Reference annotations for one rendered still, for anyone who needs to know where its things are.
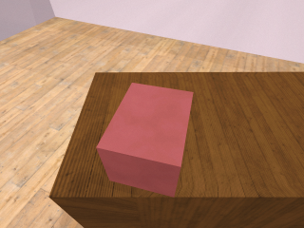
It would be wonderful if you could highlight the pedestal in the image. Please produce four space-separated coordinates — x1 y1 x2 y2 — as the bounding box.
48 71 304 228

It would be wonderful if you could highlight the carton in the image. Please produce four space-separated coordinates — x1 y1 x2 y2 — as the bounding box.
96 83 194 198

